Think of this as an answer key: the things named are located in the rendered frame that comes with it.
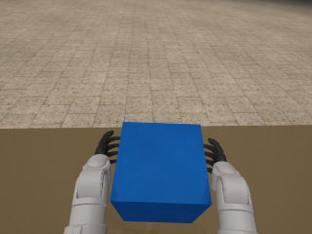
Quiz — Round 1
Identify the right robot forearm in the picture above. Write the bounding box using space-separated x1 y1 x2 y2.
212 161 258 234

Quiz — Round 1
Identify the left robot forearm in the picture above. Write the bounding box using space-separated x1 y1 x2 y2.
63 154 111 234

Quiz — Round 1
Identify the robot left hand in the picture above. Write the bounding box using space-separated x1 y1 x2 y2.
95 130 121 164

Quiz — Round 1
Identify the robot right hand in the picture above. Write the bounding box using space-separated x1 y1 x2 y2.
204 137 227 174

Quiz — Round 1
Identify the carton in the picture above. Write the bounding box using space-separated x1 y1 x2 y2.
110 122 213 223

